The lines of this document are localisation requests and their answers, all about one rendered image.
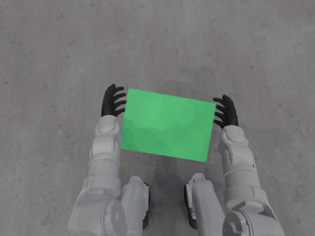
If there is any robot left shin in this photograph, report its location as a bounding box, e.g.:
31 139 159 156
121 176 147 219

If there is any right robot forearm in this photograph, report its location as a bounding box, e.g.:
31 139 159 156
218 125 280 224

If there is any carton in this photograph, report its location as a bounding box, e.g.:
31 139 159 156
120 88 217 162

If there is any robot right shin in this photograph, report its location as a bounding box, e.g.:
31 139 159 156
190 173 214 219

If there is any right robot upper arm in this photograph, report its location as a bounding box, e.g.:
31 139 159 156
222 209 285 236

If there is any robot shin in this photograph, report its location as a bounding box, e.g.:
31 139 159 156
121 176 147 219
190 173 214 219

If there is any left robot hand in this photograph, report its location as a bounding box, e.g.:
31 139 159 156
100 84 127 117

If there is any left robot upper arm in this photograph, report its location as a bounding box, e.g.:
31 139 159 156
68 198 128 236

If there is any right robot hand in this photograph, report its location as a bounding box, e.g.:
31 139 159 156
213 94 239 129

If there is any left robot forearm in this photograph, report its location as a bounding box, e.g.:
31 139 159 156
67 115 123 236

